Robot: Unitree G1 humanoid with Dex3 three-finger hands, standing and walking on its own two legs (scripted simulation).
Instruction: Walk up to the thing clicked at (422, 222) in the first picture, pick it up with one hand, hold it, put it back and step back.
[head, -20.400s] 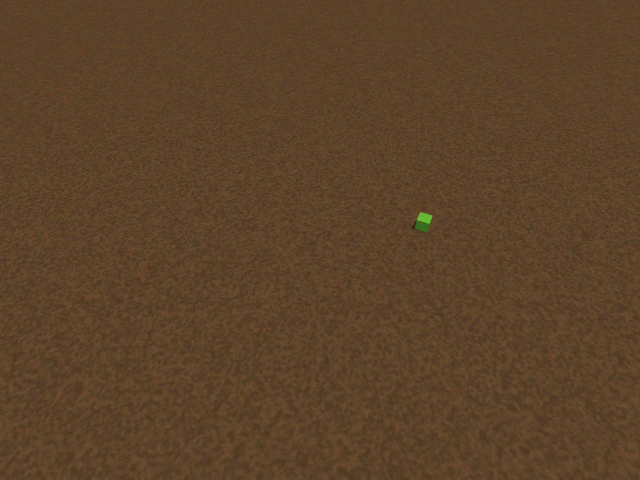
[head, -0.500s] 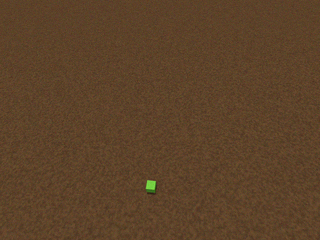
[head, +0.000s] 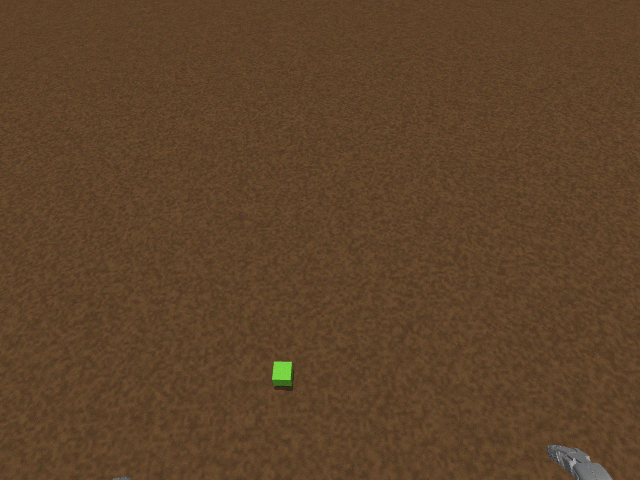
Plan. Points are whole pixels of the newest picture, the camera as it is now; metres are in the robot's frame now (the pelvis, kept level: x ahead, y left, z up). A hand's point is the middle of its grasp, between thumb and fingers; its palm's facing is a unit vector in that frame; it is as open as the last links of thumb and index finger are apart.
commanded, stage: walk up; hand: left
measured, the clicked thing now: (282, 373) +0.50 +0.15 -0.73
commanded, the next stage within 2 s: stand in 0.66 s
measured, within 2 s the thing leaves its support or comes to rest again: neither
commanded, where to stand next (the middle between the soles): +0.10 -0.04 m, yaw -3 degrees
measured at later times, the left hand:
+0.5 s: hand out of the picture +0.09 +0.24 -0.14, palm faces -0.07 -0.94 -0.33, open 7.3 cm
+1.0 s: hand out of the picture +0.09 +0.25 -0.13, palm faces -0.05 -0.94 -0.35, open 7.3 cm
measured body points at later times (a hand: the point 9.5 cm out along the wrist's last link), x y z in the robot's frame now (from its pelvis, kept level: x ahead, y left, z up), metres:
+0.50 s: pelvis -0.02 +0.00 +0.02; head +0.00 -0.01 +0.47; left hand +0.09 +0.29 -0.11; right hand +0.04 -0.32 -0.12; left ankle +0.00 +0.13 -0.72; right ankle +0.03 -0.14 -0.72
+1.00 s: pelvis +0.01 +0.00 +0.02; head +0.01 -0.01 +0.47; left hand +0.09 +0.30 -0.11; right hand +0.08 -0.31 -0.11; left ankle +0.00 +0.13 -0.72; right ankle +0.03 -0.14 -0.72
